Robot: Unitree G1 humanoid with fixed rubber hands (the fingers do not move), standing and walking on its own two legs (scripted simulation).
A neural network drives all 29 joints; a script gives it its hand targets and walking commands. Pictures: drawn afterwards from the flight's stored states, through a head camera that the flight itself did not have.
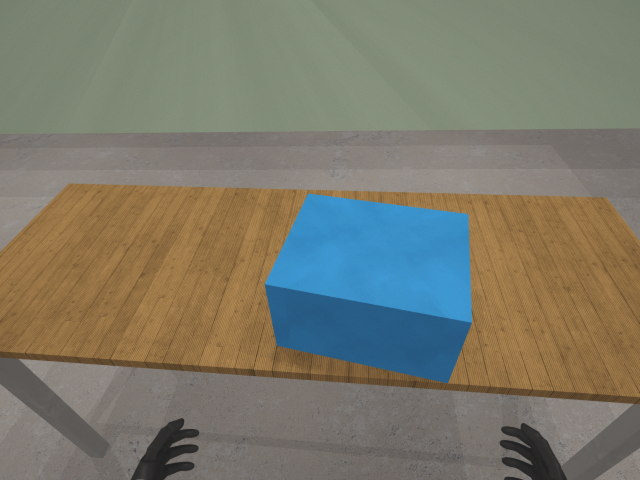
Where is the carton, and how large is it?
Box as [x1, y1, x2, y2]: [265, 194, 471, 382]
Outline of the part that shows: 308,194 265,282 265,288 277,345 447,382 471,323 467,214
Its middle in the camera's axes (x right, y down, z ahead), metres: +0.09 +0.07 +0.66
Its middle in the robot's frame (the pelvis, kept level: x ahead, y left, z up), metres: +0.46 -0.04 -0.02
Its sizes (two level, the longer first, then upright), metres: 0.284 0.227 0.161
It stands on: a table, 0.66 m high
